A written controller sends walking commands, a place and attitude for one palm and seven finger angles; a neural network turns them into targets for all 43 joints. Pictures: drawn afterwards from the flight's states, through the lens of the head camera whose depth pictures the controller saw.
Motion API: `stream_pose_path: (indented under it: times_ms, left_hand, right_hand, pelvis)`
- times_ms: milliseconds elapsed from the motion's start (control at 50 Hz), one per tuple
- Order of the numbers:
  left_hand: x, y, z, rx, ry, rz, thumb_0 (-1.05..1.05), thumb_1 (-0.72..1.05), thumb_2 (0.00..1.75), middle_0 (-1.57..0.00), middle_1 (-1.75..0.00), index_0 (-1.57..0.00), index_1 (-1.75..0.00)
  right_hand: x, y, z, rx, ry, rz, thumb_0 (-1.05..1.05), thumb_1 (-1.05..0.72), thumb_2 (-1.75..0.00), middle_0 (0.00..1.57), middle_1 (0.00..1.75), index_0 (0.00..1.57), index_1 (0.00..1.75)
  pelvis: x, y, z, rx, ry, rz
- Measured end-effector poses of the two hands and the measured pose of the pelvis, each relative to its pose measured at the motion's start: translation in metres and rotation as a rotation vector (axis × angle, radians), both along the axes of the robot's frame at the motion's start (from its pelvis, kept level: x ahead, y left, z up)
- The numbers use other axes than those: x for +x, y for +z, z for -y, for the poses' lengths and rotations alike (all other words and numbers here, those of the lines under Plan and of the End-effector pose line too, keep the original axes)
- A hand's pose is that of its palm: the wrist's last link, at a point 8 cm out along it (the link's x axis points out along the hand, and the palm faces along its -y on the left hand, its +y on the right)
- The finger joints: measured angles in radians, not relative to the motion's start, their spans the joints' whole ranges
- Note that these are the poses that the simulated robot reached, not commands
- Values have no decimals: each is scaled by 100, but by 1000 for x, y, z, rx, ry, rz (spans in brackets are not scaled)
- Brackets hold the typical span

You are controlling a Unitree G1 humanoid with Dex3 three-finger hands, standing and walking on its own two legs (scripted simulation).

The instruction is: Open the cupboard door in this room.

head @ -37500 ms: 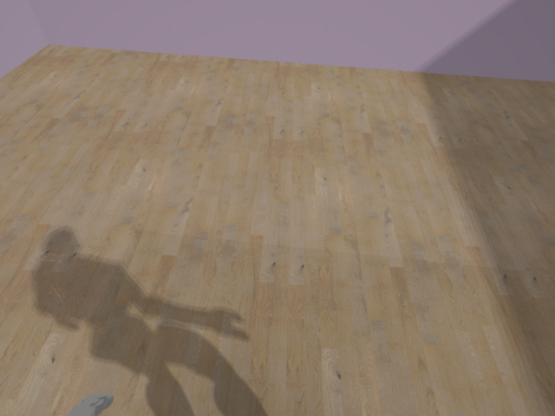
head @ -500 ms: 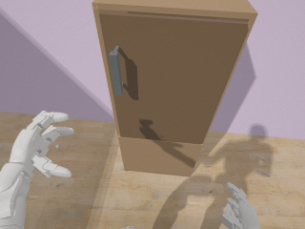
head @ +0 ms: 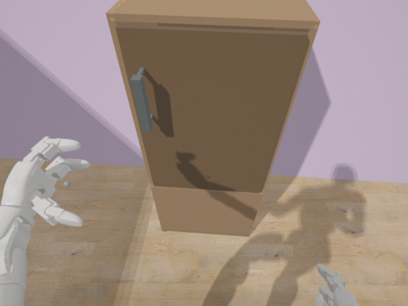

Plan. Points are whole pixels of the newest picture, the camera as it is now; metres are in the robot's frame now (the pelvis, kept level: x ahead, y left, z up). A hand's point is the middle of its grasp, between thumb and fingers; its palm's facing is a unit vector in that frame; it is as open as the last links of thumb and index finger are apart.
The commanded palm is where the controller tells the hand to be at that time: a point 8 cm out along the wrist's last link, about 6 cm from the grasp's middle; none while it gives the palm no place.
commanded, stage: raise the hand with hooked fingers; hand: left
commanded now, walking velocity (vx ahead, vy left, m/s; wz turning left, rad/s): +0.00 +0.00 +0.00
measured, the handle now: (144, 101) +0.57 +0.20 +0.10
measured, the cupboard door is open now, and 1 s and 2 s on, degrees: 0 0 0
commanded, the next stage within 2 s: move the hooked fingers beside the handle in 0.24 s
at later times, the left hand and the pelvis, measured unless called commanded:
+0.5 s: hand (79, 172) +0.32 +0.26 +0.11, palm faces +0.05 -1.00 -0.01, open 14.0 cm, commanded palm +0.30 +0.31 +0.12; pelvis +0.01 -0.02 +0.00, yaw +0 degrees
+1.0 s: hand (91, 146) +0.38 +0.26 +0.11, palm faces +0.01 -1.00 +0.00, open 14.0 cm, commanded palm +0.36 +0.31 +0.12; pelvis +0.02 +0.00 -0.01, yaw -1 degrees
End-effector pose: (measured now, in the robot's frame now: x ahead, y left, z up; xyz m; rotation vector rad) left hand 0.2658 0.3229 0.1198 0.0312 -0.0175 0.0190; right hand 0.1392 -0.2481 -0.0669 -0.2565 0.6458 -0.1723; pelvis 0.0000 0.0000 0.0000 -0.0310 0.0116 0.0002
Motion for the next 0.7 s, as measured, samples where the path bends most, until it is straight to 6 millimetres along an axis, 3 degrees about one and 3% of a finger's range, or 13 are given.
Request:
stream_pose_path:
  times_ms: [400,540,700]
  left_hand:
    - [13,-1,16,-15,11,-9,-1,-50,30,-30,-120,-31,-120]
    - [35,-5,8,-20,30,-22,-1,-50,30,-30,-120,-31,-120]
    - [68,-1,17,-25,-31,-1,-1,-50,30,-30,-120,-30,-120]
  right_hand:
    - [21,-6,14,25,-5,16,1,-90,-90,20,30,21,30]
    - [18,-10,18,1,-16,-30,1,-90,-90,20,30,21,30]
    - [8,-15,16,-2,-49,-82,1,-90,-90,20,30,21,30]
  pelvis:
    - [11,-2,18,14,-6,-16]
    - [13,-4,17,11,-2,-31]
    - [18,-4,9,11,-11,-56]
